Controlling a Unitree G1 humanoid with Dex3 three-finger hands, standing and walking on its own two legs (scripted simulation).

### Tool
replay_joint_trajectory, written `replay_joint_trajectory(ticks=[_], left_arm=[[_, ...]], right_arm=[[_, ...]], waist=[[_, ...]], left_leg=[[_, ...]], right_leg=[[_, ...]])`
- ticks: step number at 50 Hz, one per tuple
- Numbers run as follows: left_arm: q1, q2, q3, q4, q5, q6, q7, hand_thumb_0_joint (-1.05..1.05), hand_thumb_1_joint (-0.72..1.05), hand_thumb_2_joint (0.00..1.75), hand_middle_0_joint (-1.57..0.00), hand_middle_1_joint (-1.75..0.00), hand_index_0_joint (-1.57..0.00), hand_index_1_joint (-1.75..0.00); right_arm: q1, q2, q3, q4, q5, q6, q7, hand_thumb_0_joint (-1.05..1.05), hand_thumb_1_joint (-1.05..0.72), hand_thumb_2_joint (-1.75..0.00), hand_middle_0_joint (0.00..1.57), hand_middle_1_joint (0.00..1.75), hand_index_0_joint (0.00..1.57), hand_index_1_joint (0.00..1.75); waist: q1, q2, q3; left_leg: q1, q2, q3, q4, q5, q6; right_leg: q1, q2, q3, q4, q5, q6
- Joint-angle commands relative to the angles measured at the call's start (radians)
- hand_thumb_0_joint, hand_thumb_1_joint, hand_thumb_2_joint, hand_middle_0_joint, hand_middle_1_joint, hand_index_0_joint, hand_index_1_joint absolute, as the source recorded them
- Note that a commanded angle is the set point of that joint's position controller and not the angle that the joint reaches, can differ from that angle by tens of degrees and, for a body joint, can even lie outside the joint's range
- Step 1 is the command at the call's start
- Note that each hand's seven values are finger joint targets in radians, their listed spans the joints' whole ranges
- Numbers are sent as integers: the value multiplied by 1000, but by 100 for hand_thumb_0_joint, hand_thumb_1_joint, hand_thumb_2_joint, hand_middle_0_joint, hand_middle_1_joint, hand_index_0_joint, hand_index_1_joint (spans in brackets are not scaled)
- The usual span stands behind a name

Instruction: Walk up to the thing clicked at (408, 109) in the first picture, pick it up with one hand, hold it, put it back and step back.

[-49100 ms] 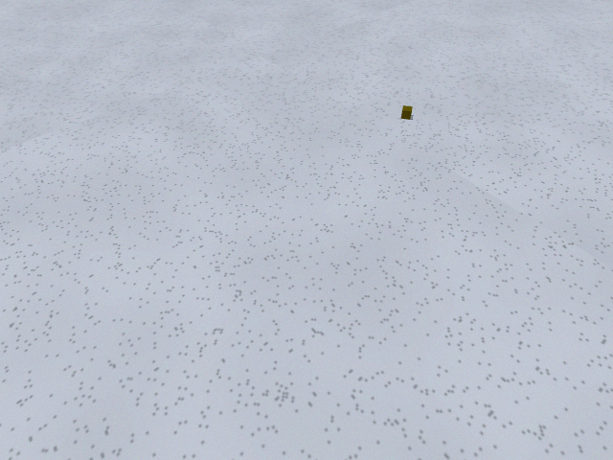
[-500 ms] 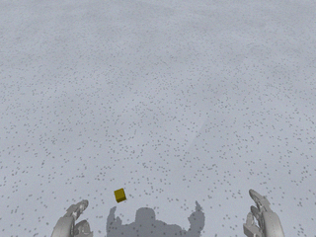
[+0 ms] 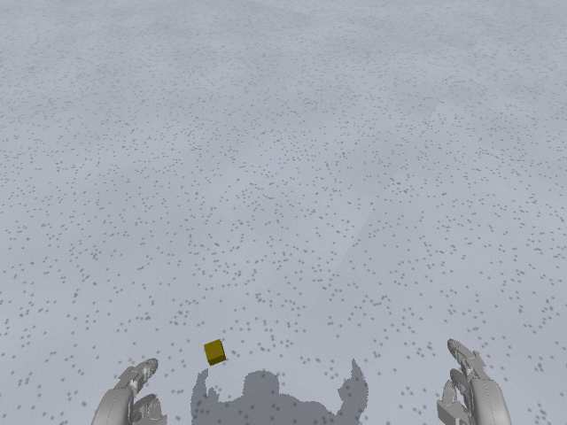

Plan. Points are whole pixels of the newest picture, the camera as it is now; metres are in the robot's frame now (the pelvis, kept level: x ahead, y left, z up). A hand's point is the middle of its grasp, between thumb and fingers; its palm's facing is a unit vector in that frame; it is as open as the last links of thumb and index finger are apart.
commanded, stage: home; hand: left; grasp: from above
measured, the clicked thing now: (215, 352) +0.47 +0.24 -0.69
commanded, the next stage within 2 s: stand in 0.56 s
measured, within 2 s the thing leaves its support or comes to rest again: neither
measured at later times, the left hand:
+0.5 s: hand out of the picture +0.16 +0.18 -0.04, palm faces +0.05 -0.98 -0.20, open 7.4 cm
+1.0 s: hand out of the picture +0.09 +0.24 -0.11, palm faces +0.03 -0.94 -0.34, open 7.4 cm
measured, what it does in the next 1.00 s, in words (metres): stands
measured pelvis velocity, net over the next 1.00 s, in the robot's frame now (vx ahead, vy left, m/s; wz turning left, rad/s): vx -0.01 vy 0.01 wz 0.00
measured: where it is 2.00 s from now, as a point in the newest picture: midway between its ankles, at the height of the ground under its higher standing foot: outside the picture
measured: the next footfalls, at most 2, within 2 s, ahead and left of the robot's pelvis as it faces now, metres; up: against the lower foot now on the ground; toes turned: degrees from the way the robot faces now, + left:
none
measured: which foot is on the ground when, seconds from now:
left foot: down 0.00-1.00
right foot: down 0.00-1.00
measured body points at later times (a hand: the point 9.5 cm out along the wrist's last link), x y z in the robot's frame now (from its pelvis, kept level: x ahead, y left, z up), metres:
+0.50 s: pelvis -0.01 +0.00 +0.00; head +0.01 +0.01 +0.45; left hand +0.15 +0.23 -0.03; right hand +0.16 -0.24 -0.06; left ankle +0.00 +0.12 -0.68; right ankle -0.01 -0.13 -0.68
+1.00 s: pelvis -0.01 +0.01 +0.04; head +0.00 +0.01 +0.49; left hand +0.08 +0.29 -0.08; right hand +0.09 -0.27 -0.09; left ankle +0.00 +0.12 -0.68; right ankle -0.01 -0.13 -0.68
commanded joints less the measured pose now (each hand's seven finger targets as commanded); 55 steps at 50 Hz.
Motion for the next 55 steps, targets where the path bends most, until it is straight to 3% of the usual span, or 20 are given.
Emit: replay_joint_trajectory(ticks=[1,11,18,22,23,28,29,31,32,33,34,35,36,38,40,44,50,55], left_arm=[[0,108,62,-184,-3,-45,12,0,90,90,-20,-30,-20,-30],[-15,114,57,-191,2,-44,12,0,90,90,-20,-30,-20,-30],[-8,112,59,-197,-2,-41,11,0,90,90,-20,-30,-20,-30],[7,111,58,-171,-1,-37,12,0,90,90,-20,-30,-20,-30],[-21,107,50,-217,-1,-43,12,0,90,90,-20,-30,-20,-30],[-1,113,57,-173,0,-40,11,0,90,90,-20,-30,-20,-30],[-39,113,46,-235,-2,-43,11,0,90,90,-20,-30,-20,-30],[1,117,60,-178,-2,-39,10,0,90,90,-20,-30,-20,-30],[-39,116,50,-237,-5,-45,9,0,90,90,-20,-30,-20,-30],[-297,203,57,113,113,-251,49,0,90,90,-20,-30,-20,-30],[-227,220,73,330,124,-317,44,0,90,90,-20,-30,-20,-30],[-217,232,71,375,128,-351,40,0,90,90,-20,-30,-20,-30],[-239,228,60,402,123,-370,32,0,90,90,-20,-30,-20,-30],[-258,229,52,481,115,-397,25,0,90,90,-20,-30,-20,-30],[-274,224,58,560,104,-404,24,0,90,90,-20,-30,-20,-30],[-322,227,59,702,101,-431,28,0,90,90,-20,-30,-20,-30],[-323,220,58,865,88,-454,29,0,90,90,-20,-30,-20,-30],[-313,218,50,982,83,-452,28,0,90,90,-20,-30,-20,-30]], right_arm=[[-57,-128,-52,-164,-1,-56,-7,0,-90,-90,20,30,20,30],[-53,-128,-54,-165,-1,-49,-6,0,-90,-90,20,30,20,30],[-58,-128,-52,-172,1,-49,-4,0,-90,-90,20,30,20,30],[-57,-129,-54,-171,2,-48,-4,0,-90,-90,20,30,20,30],[-57,-124,-52,-182,0,-49,-5,0,-90,-90,20,30,20,30],[-57,-133,-56,-173,1,-49,-4,0,-90,-90,20,30,20,30],[-67,-124,-49,-185,4,-50,-3,0,-90,-90,20,30,20,30],[-61,-132,-55,-174,3,-47,-5,0,-90,-90,20,30,20,30],[-67,-125,-48,-187,3,-51,-4,0,-90,-90,20,30,20,30],[-135,-233,-89,77,-122,55,56,0,-90,-90,20,30,20,30],[-120,-242,-107,88,-124,92,80,0,-90,-90,20,30,20,30],[-109,-238,-104,80,-125,108,99,0,-90,-90,20,30,20,30],[-99,-234,-98,79,-125,119,114,0,-90,-90,20,30,20,30],[-106,-207,-96,121,-78,124,146,0,-90,-90,20,30,20,30],[-131,-213,-106,148,-60,134,161,0,-90,-90,20,30,20,30],[-133,-212,-115,212,-60,158,170,0,-90,-90,20,30,20,30],[-117,-228,-115,292,-59,171,161,0,-90,-90,20,30,20,30],[-134,-244,-112,357,-52,182,150,0,-90,-90,20,30,20,30]], waist=[[-3,-12,-100],[-11,11,-107],[-2,3,-81],[-2,-3,-90],[-7,-2,-97],[-7,-4,-80],[0,18,-83],[-2,-4,-80],[-2,12,-92],[80,-76,150],[61,-116,60],[49,-136,43],[32,-86,70],[57,-44,26],[68,-92,32],[60,-80,71],[60,-21,88],[65,1,153]], left_leg=[[112,-24,16,-156,281,23],[122,-22,17,-155,289,21],[101,-21,11,-173,229,22],[100,-21,14,-166,248,22],[104,-23,18,-158,258,23],[95,-18,6,-178,196,23],[94,-21,11,-178,201,21],[90,-18,4,-180,190,23],[95,-22,10,-174,208,23],[96,6,-9,-244,355,70],[162,-5,12,-243,358,82],[197,-11,11,-244,332,84],[213,-9,-5,-274,322,78],[276,-10,-15,-313,319,78],[322,-14,-5,-319,345,69],[338,-10,-24,-380,255,73],[416,31,-75,-485,366,80],[446,53,-99,-583,362,67]], right_leg=[[61,29,-21,-144,256,-16],[57,27,-19,-141,261,-18],[49,29,-25,-148,206,-19],[47,30,-24,-142,223,-19],[50,27,-22,-145,236,-17],[35,31,-26,-145,176,-19],[37,28,-24,-145,181,-20],[38,29,-25,-146,169,-20],[43,28,-23,-149,188,-19],[222,-57,71,-208,204,-59],[258,-74,124,-227,192,-92],[242,-89,163,-245,174,-107],[216,-68,147,-252,198,-97],[303,-82,126,-239,248,-77],[285,-88,134,-280,254,-72],[316,-100,137,-368,177,-56],[393,-85,97,-387,308,-43],[441,-83,84,-467,303,-40]])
